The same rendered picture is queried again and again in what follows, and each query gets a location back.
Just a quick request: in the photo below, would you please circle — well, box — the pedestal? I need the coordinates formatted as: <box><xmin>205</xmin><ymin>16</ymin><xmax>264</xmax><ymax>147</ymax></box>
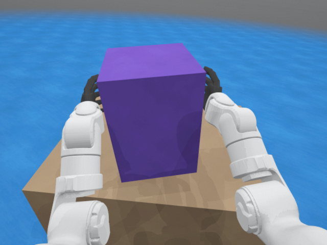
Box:
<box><xmin>22</xmin><ymin>96</ymin><xmax>265</xmax><ymax>245</ymax></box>

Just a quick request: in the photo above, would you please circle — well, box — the right robot forearm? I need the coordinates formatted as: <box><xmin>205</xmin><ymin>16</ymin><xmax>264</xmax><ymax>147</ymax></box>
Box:
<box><xmin>204</xmin><ymin>92</ymin><xmax>299</xmax><ymax>217</ymax></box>

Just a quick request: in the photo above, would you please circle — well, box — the carton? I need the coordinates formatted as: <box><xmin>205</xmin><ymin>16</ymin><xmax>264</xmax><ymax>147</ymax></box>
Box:
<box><xmin>97</xmin><ymin>43</ymin><xmax>206</xmax><ymax>183</ymax></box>

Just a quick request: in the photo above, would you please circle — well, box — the right robot hand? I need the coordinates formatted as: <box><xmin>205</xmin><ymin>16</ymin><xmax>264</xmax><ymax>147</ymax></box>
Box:
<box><xmin>203</xmin><ymin>66</ymin><xmax>222</xmax><ymax>110</ymax></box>

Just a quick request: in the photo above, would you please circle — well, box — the left robot forearm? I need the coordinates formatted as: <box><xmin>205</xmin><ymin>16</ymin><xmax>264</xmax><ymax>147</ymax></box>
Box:
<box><xmin>47</xmin><ymin>101</ymin><xmax>105</xmax><ymax>239</ymax></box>

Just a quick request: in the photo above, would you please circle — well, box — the robot left upper arm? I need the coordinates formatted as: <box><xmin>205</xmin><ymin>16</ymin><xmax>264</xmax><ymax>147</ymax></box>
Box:
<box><xmin>36</xmin><ymin>200</ymin><xmax>110</xmax><ymax>245</ymax></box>

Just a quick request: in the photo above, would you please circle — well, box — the left robot hand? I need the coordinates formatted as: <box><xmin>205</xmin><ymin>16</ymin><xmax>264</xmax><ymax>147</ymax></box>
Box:
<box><xmin>81</xmin><ymin>74</ymin><xmax>104</xmax><ymax>112</ymax></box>

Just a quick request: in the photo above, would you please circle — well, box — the robot right upper arm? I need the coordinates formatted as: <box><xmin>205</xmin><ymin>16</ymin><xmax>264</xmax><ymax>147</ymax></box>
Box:
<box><xmin>235</xmin><ymin>180</ymin><xmax>327</xmax><ymax>245</ymax></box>

